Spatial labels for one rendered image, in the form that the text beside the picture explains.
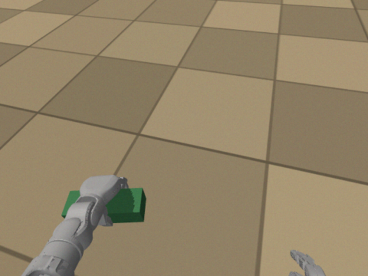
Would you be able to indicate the right robot hand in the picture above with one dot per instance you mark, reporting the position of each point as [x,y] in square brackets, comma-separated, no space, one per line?
[306,263]

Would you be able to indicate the left robot hand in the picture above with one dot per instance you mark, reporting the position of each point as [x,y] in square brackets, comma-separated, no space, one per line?
[105,186]

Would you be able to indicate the carton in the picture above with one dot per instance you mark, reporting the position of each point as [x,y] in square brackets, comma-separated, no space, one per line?
[128,206]

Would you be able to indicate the left robot arm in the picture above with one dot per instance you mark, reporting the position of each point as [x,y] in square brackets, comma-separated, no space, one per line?
[70,238]

